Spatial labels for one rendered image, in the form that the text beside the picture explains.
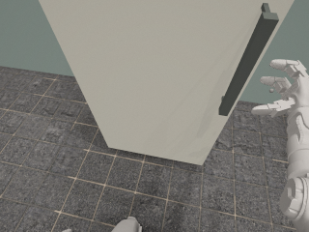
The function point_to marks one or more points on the robot left thigh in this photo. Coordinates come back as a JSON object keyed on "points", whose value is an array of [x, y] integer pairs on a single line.
{"points": [[128, 225]]}

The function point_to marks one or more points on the robot right hand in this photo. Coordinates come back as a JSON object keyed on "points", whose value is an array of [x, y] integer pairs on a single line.
{"points": [[298, 91]]}

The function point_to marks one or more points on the handle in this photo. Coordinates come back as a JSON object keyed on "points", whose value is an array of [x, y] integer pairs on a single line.
{"points": [[259, 38]]}

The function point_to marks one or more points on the robot left shin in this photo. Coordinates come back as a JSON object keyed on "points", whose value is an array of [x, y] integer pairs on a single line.
{"points": [[132, 218]]}

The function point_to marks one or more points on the right robot forearm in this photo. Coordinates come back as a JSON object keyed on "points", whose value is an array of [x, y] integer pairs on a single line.
{"points": [[297, 146]]}

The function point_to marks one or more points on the fridge door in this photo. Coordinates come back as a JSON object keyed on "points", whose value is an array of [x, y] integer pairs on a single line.
{"points": [[153, 72]]}

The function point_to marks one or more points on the right robot upper arm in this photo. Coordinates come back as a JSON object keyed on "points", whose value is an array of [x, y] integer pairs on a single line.
{"points": [[294, 202]]}

